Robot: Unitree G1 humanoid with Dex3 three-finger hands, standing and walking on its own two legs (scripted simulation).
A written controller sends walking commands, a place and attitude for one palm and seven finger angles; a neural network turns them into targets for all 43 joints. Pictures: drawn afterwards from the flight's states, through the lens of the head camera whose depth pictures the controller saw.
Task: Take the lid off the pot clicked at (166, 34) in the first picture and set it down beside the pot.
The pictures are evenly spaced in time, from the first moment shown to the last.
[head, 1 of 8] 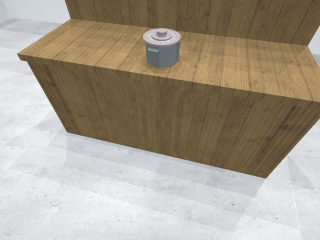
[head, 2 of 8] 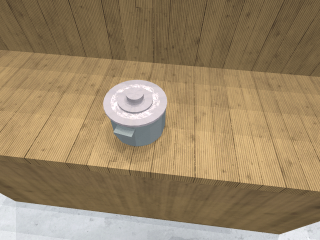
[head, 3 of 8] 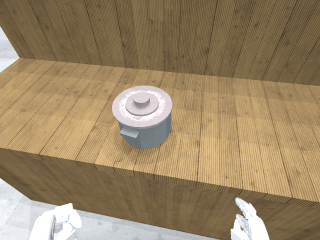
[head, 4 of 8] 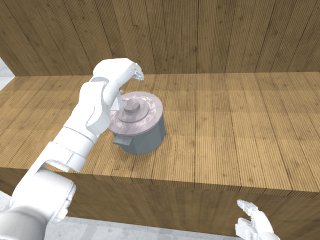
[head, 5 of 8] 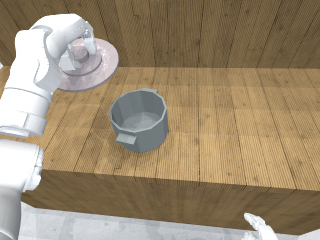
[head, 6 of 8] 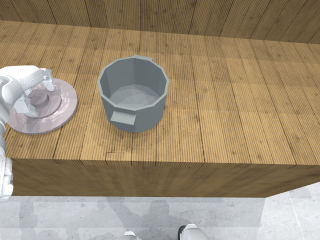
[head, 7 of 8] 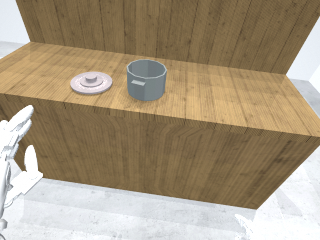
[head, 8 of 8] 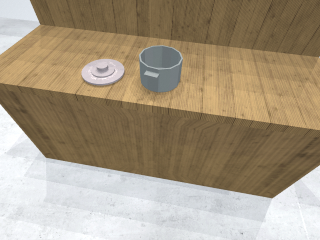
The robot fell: no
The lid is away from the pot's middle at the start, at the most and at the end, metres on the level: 0.00 0.25 0.25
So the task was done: yes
